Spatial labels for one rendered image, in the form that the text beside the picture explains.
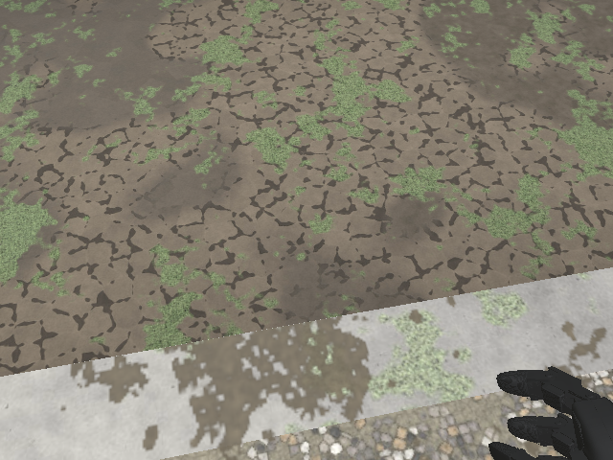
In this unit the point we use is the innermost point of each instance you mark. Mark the robot right hand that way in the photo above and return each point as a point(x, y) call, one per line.
point(587, 436)

